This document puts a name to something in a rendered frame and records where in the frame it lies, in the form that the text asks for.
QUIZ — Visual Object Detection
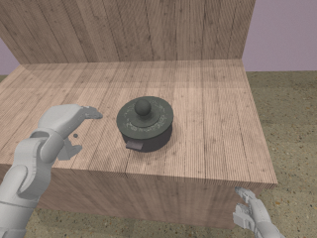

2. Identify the knob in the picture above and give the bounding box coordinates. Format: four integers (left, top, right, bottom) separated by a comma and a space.
134, 99, 152, 116

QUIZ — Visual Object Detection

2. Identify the robot left hand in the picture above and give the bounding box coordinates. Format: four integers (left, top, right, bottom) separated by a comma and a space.
38, 103, 103, 161

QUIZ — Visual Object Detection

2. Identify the pot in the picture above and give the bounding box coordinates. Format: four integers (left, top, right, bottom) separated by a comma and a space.
121, 124, 172, 153

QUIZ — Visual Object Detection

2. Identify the left robot forearm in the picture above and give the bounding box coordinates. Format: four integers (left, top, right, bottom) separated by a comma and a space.
0, 127, 64, 238

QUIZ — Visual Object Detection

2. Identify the robot right hand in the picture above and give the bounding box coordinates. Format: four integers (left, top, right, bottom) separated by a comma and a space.
233, 186, 271, 233

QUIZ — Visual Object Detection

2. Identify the right robot forearm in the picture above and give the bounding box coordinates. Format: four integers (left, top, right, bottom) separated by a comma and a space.
254, 221, 285, 238

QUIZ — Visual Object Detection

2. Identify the table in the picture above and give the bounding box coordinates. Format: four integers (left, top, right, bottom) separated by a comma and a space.
0, 0, 278, 230

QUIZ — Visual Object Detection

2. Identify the lid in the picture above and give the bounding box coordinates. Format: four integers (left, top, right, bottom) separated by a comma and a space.
116, 96, 174, 141

